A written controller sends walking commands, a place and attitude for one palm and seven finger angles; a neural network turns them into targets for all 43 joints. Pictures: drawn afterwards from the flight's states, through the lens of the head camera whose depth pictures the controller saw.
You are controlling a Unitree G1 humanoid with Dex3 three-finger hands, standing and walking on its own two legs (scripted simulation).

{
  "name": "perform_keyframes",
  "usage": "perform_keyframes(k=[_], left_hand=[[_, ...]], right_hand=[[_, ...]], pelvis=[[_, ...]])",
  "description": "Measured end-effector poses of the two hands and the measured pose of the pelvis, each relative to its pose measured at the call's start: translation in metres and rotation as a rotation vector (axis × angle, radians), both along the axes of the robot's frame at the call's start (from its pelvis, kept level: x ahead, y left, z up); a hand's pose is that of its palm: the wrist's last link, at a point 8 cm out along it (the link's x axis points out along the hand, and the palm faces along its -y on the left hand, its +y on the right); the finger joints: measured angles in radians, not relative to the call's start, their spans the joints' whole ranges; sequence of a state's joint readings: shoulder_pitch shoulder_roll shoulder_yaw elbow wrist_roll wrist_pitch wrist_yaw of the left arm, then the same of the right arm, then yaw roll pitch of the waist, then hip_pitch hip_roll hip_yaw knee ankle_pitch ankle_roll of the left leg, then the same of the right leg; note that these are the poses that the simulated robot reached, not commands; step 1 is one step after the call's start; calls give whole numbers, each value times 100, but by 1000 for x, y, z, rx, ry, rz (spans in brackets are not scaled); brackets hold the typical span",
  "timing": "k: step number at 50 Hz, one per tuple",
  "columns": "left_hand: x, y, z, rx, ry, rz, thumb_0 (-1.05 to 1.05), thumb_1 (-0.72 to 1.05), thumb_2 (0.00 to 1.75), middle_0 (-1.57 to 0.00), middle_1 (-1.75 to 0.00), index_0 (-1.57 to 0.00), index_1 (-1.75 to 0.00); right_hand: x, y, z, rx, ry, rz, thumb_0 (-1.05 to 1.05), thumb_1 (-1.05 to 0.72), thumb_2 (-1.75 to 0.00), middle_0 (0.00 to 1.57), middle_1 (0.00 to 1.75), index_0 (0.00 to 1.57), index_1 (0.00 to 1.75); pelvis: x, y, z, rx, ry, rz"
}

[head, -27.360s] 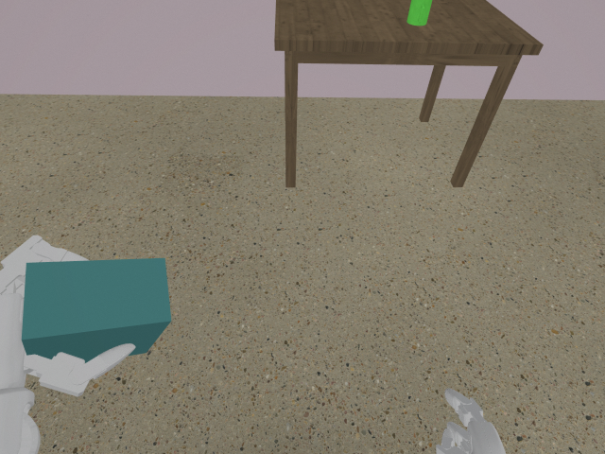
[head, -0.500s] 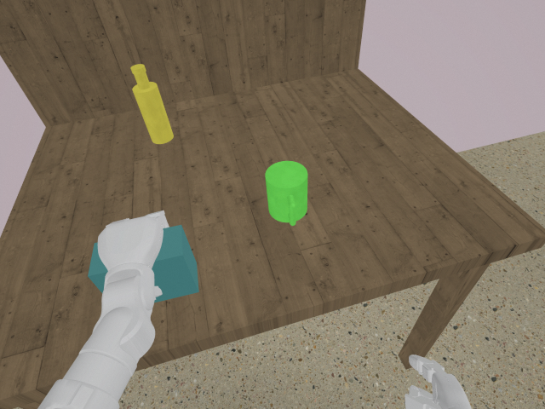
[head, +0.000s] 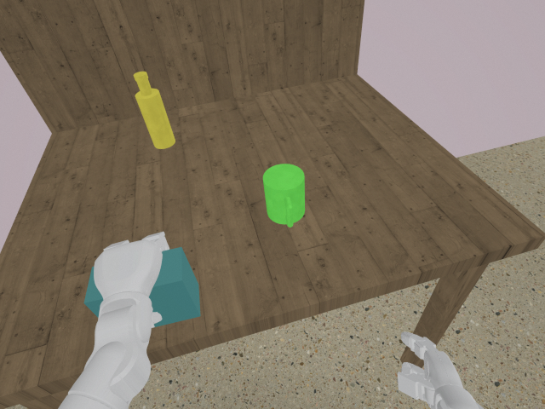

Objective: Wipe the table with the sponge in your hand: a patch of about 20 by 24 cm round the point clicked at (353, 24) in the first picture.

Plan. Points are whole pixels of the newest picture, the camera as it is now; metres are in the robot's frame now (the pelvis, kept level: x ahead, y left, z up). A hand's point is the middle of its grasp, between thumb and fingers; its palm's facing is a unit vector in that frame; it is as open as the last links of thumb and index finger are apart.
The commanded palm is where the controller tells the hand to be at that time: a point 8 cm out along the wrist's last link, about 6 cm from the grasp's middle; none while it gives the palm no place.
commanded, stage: slide across to the third lane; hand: left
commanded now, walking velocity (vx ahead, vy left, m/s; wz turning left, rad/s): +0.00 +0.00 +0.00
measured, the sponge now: (152, 298) +0.27 +0.24 +0.02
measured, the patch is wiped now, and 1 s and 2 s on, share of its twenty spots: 0.85 0.85 0.90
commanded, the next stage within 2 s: wipe forward along the third lane in 0.60 s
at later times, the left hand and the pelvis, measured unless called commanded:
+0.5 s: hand (168, 279) +0.28 +0.21 +0.06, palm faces +0.01 -0.05 -1.00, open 10.3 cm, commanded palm +0.27 +0.17 +0.11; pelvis -0.02 -0.01 +0.00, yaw +2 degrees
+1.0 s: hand (193, 265) +0.31 +0.18 +0.05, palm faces +0.00 -0.05 -1.00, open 10.3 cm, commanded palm +0.29 +0.17 +0.09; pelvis -0.02 -0.02 +0.00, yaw +1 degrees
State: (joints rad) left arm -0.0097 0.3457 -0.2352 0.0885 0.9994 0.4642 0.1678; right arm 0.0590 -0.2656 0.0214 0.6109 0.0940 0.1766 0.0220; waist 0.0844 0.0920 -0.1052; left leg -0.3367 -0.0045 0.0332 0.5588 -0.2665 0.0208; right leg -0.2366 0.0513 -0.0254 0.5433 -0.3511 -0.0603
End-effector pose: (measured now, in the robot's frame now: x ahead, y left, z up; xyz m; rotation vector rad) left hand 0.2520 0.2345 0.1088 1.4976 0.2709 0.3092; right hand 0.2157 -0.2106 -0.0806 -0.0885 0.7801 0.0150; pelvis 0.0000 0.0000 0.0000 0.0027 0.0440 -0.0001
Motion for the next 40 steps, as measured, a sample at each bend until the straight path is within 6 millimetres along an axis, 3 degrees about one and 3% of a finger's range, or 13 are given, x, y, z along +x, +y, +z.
perform_keyframes(k=[13, 27, 40], left_hand=[[2, -9, 1, -6, 28, -15, -1, -49, 104, -66, -134, -69, -133], [14, -36, 1, 4, 17, -55, -1, -50, 104, -66, -134, -70, -133], [28, -66, 0, 8, 6, -90, -1, -50, 104, -66, -134, -70, -133]], right_hand=[[-5, -3, -2, -11, -11, 8, 1, -91, -90, 19, 30, 19, 30], [-10, 8, -6, 27, -4, 37, 1, -91, -90, 20, 30, 19, 30], [-19, -1, -8, 40, 17, 21, 1, -91, -90, 20, 30, 19, 30]], pelvis=[[-7, -3, 0, 1, -17, 16], [-16, -7, 0, 5, -25, 30], [-20, -12, -1, 9, -23, 19]])
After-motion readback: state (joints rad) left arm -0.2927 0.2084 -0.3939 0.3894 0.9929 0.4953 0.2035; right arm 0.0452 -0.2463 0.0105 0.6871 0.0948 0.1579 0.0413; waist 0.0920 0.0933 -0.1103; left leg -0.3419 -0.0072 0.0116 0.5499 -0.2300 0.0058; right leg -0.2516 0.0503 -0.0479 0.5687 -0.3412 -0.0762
